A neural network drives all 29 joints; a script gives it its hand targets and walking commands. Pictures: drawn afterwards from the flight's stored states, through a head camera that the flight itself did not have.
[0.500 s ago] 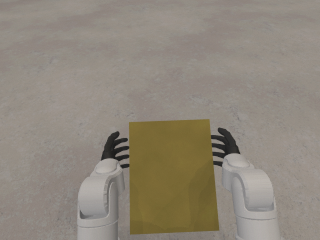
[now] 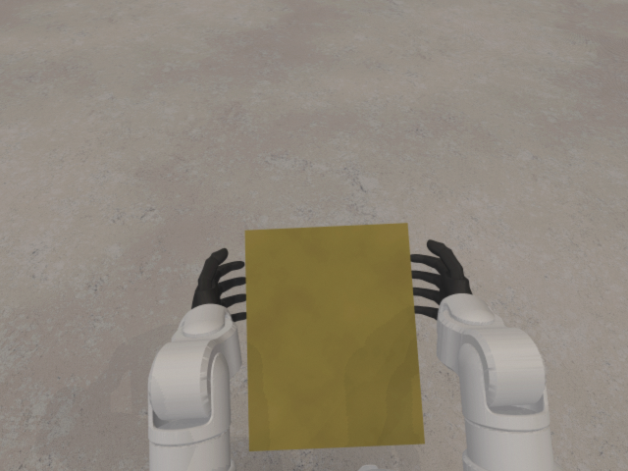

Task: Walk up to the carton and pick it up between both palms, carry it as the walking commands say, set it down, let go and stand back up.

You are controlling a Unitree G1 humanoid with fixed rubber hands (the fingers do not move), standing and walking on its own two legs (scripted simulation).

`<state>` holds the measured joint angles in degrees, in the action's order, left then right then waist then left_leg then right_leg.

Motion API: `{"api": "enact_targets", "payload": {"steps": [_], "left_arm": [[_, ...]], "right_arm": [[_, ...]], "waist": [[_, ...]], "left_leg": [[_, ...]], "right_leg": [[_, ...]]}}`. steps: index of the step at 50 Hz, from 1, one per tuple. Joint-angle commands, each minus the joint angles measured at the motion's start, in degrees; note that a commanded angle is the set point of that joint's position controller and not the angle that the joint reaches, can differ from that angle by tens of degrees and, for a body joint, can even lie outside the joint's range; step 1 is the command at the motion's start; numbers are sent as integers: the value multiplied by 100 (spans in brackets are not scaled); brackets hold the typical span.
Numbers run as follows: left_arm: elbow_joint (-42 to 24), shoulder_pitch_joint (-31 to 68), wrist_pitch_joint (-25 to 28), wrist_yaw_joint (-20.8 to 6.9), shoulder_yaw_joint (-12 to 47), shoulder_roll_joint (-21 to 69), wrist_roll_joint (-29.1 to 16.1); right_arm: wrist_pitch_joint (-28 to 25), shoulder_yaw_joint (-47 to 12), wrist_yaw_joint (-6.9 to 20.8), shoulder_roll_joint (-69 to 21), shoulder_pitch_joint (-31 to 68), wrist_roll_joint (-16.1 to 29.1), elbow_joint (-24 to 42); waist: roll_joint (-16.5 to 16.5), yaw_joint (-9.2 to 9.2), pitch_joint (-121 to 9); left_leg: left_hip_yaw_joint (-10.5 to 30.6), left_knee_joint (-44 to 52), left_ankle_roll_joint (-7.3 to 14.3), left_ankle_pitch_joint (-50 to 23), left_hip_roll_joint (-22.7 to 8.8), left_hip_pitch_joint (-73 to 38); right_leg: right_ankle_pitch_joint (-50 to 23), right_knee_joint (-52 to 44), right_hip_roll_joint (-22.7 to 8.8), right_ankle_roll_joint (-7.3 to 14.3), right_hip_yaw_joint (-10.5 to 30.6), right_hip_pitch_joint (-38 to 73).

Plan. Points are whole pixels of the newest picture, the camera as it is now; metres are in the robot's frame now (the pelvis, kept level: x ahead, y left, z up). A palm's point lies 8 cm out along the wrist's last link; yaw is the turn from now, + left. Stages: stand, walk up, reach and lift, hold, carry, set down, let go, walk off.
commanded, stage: carry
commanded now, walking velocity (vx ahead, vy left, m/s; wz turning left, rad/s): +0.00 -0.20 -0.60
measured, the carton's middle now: (329, 323) +0.32 +0.01 -0.01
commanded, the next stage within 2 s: none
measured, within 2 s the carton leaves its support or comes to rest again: neither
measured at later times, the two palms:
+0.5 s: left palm (413, 332) +0.26 -0.08 +0.08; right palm out of the picture +0.17 -0.33 +0.08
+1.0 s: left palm (614, 407) +0.17 -0.24 +0.12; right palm out of the picture +0.04 -0.47 +0.12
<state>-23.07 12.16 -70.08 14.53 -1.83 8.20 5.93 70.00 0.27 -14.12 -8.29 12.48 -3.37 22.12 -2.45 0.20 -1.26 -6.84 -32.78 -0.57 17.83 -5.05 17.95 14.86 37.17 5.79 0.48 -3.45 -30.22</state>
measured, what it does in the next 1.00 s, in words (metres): steps to the right, turning right: right foot, then left foot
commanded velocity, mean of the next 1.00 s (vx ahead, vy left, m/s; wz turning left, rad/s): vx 0.00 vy -0.20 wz -0.60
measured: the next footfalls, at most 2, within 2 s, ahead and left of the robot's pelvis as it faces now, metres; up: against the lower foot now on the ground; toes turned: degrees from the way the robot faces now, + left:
right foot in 0.32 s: +0.04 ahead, -0.24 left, +0.00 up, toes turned -17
left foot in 0.64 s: +0.01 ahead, -0.05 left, +0.00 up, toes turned -14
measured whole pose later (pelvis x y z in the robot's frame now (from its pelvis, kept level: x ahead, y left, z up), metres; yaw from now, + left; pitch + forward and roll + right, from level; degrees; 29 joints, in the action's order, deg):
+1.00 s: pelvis -0.14 -0.21 +0.00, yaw -33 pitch +2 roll -3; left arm -23.7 16.0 -72.7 15.4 -1.2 9.0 5.6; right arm 71.3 3.0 -14.0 -8.9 15.3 -5.5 22.5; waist 1.7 -2.5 -1.4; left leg -11.5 -33.6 -8.0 13.9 -19.3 19.0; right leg 16.0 33.8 -2.9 -3.1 -5.7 -22.5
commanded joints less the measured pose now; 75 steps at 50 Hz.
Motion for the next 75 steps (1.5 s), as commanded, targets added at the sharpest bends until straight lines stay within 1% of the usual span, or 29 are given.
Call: {"api": "enact_targets", "payload": {"steps": [1, 2, 5, 14, 16, 17, 18, 24, 28, 31, 32, 33, 34, 36, 37, 41, 48, 50, 51, 52, 53, 57, 63, 66, 67, 68, 69, 71, 75], "left_arm": [[-878, 2244, 119, -1360, 3333, 5924, -2086], [-884, 2264, 125, -1360, 3367, 6008, -2147], [-770, 2133, 72, -1345, 3413, 5958, -2196], [-433, 1739, -162, -1273, 3148, 5712, -2029], [-301, 1651, -203, -1303, 3029, 5730, -1968], [-19, 1554, -217, -1295, 2899, 5625, -1840], [-32, 1554, -188, -1314, 2821, 5754, -1949], [-267, 1974, 222, -1422, 2621, 6407, -1782], [-358, 1901, 241, -1392, 2864, 6144, -1772], [-423, 1792, 186, -1374, 3022, 6012, -1850], [-473, 1853, 152, -1366, 3093, 5976, -1902], [-543, 1854, 108, -1377, 3180, 5952, -1950], [-759, 2198, 65, -1414, 3365, 5975, -2077], [-800, 2458, 89, -1434, 3465, 6084, -2189], [-840, 2474, 107, -1438, 3491, 6177, -2273], [-731, 2218, 62, -1353, 3531, 6052, -2194], [-361, 1927, -168, -1257, 3233, 5707, -2020], [-156, 1828, -234, -1294, 3080, 5690, -1974], [-99, 1862, -250, -1326, 3003, 5715, -1953], [71, 1852, -244, -1335, 2876, 5615, -1857], [-20, 1912, -199, -1382, 2826, 5784, -1977], [-140, 2047, 144, -1494, 2639, 6396, -1877], [-380, 1897, 290, -1428, 2837, 6050, -1868], [-434, 1866, 246, -1405, 3016, 5943, -1975], [-488, 1936, 220, -1398, 3083, 5910, -2025], [-644, 2079, 175, -1452, 3225, 5957, -2135], [-708, 2336, 200, -1440, 3313, 6027, -2172], [-883, 2604, 238, -1461, 3481, 6156, -2334], [-806, 2367, 186, -1374, 3560, 5975, -2297]], "right_arm": [[-192, -2825, 1364, -6003, 1677, 1865, 723], [-210, -2760, 1354, -5948, 1746, 1825, 821], [-225, -2568, 1308, -5698, 1713, 1766, 976], [-20, -2509, 1171, -5397, 1436, 1592, 854], [40, -2596, 1166, -5356, 1667, 1651, 867], [117, -2754, 1187, -5390, 1770, 1652, 886], [140, -2921, 1221, -5594, 1959, 1831, 918], [-114, -3410, 1426, -6494, 2853, 2349, 1027], [-168, -3186, 1416, -6318, 2454, 2202, 781], [-125, -2971, 1400, -6198, 2110, 2029, 599], [-108, -2888, 1397, -6172, 1921, 1947, 475], [-115, -2797, 1395, -6094, 1734, 1855, 384], [-148, -2632, 1389, -6100, 1672, 1768, 269], [-168, -2576, 1369, -6147, 1723, 1683, 440], [-190, -2521, 1364, -6110, 1876, 1707, 583], [-176, -2373, 1324, -5807, 1829, 1696, 746], [39, -2308, 1230, -5520, 1537, 1541, 465], [85, -2363, 1224, -5545, 1671, 1560, 368], [107, -2401, 1228, -5558, 1769, 1597, 337], [157, -2540, 1251, -5618, 1883, 1601, 348], [148, -2773, 1289, -5910, 2214, 1804, 433], [-80, -3344, 1460, -6644, 3046, 2324, 820], [-190, -3112, 1446, -6403, 2500, 2252, 581], [-161, -2864, 1437, -6201, 2058, 2043, 338], [-154, -2783, 1443, -6157, 1833, 1958, 223], [-203, -2605, 1444, -6181, 1628, 1853, 63], [-230, -2604, 1450, -6228, 1788, 1844, 215], [-277, -2480, 1438, -6206, 1778, 1739, 288], [-274, -2336, 1345, -5817, 1810, 1696, 551]], "waist": [[1318, -6, -1572], [909, -14, -1516], [1442, 2, -1531], [1965, 62, -1856], [588, -128, -2038], [-1647, -67, -2264], [-1709, -32, -2229], [-675, -60, -2047], [-471, -84, -2181], [-563, -106, -2253], [-316, -12, -2291], [803, 83, -2147], [2813, 100, -1748], [969, -64, -1629], [711, -66, -1529], [1458, -14, -1582], [2120, 68, -1793], [1583, -97, -1806], [530, -132, -1776], [-1686, -111, -1916], [-1824, -65, -1802], [-1006, -70, -1979], [-604, -163, -2365], [-561, -141, -2423], [-14, -21, -2491], [2310, 94, -2291], [2052, -50, -1780], [755, -78, -1701], [1495, -9, -1728]], "left_leg": [[1850, 1195, 1101, -3387, -2691, -1575], [1214, 1076, 792, -3591, -2301, -1593], [259, 778, 420, -4766, -1697, -2108], [-191, -263, -172, -4178, -1933, -1766], [-318, -1885, -502, -1519, -1371, -69], [-522, -3171, -752, 2377, -365, 1823], [121, -4002, -674, 2849, -352, 1969], [427, -3051, -459, 877, -245, 1294], [403, -1672, -264, 827, 126, 638], [192, -3, -53, 497, 276, -673], [211, 1066, 103, -18, -1, -1716], [1433, 1910, 593, 68, -1319, -2495], [3168, 1973, 1420, -1254, -3186, -1856], [1774, 1502, 978, -2231, -2533, -1363], [1286, 1444, 741, -2144, -2267, -1374], [212, 890, 408, -4023, -1681, -1973], [-33, 320, -69, -3523, -1969, -1620], [-205, -517, -428, -2574, -1663, -1034], [-206, -1327, -542, -405, -1282, -81], [-507, -2560, -852, 2554, -291, 1561], [226, -3503, -744, 2752, -190, 1610], [509, -3452, -487, 855, -226, 1458], [485, -1322, -325, 722, 260, 497], [324, 620, -70, 187, 235, -1099], [842, 1667, 220, -361, -565, -2208], [2975, 1755, 1182, -1147, -2695, -2196], [2723, 1668, 1445, -2923, -3115, -1799], [1435, 1165, 900, -3531, -2345, -1609], [220, 728, 342, -4419, -1596, -2032]], "right_leg": [[1223, 3055, -780, -341, 407, -966], [987, 3127, -873, -306, 521, -977], [686, 2160, -685, -402, -50, -965], [52, -783, -506, -305, -645, 638], [-1320, -1697, -958, -116, 73, 2378], [-4588, -1180, -2430, 571, 2165, 3554], [-5719, -808, -2515, 988, 2144, 3366], [-1281, -1552, -1697, 793, 1340, 2344], [-1186, -1729, -1809, 887, 1861, 2003], [-1485, -1841, -1499, 395, 1716, 1378], [-1275, -1638, -1188, 9, 1386, 709], [-152, -715, -523, -659, 623, -433], [1497, 2071, -155, -562, -138, -1279], [896, 3546, -824, -287, 589, -920], [698, 3566, -872, -281, 643, -1058], [633, 2036, -722, -427, -72, -842], [293, -228, -682, -382, -513, 389], [-351, -1488, -613, -292, -475, 1347], [-919, -1808, -1139, -181, 219, 2010], [-2997, -1642, -2545, 431, 2322, 2761], [-3893, -1313, -2434, 851, 2181, 2474], [-1824, -1383, -1644, 647, 1010, 2327], [-1567, -1667, -1792, 684, 1919, 2234], [-1776, -1734, -1374, 46, 1718, 1453], [-1276, -1147, -1016, -362, 1330, 566], [816, 1219, -256, -690, 332, -560], [1530, 2804, -462, -461, 39, -1333], [869, 3453, -879, -316, 584, -1108], [604, 1867, -790, -397, -53, -764]]}}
